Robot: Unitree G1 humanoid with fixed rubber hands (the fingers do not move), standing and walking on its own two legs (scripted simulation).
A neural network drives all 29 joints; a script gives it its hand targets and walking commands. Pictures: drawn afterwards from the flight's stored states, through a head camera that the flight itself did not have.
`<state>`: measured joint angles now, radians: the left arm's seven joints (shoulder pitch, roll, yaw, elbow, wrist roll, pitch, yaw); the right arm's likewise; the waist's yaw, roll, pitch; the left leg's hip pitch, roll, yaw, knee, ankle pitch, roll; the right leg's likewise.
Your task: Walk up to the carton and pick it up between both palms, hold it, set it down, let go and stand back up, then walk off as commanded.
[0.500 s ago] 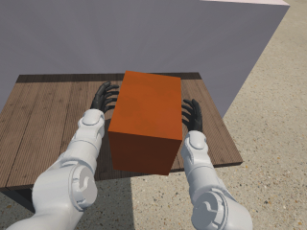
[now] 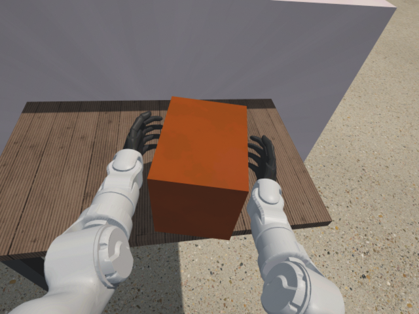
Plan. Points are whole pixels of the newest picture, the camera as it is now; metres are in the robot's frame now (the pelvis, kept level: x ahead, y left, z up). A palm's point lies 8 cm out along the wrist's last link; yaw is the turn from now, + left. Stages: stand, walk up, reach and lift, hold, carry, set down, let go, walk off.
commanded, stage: reach and lift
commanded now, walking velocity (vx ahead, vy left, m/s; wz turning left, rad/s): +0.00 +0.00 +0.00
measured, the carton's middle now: (200, 168) +0.44 -0.01 +0.02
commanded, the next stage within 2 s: none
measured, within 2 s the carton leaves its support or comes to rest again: leaves its support in 0.58 s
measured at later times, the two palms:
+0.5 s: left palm (137, 151) +0.43 +0.12 +0.09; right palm (267, 179) +0.37 -0.13 +0.07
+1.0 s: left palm (135, 149) +0.41 +0.12 +0.12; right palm (276, 175) +0.36 -0.14 +0.11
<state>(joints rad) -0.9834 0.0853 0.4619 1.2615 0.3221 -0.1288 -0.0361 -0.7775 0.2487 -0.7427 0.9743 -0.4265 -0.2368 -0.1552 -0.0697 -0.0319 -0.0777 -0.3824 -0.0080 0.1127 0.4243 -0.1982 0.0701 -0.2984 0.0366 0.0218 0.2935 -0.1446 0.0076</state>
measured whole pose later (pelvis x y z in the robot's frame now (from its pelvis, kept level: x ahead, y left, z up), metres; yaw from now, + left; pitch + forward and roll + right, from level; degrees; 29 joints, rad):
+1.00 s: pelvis -0.03 +0.00 +0.00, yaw +0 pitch +6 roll -3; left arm -0.98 0.03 0.43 1.20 0.32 -0.02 0.08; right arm -0.77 0.17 -0.61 0.97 -0.38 -0.15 -0.16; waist -0.07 -0.03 -0.12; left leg -0.37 -0.01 0.11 0.42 -0.16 0.07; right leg -0.28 0.04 0.01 0.29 -0.11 0.01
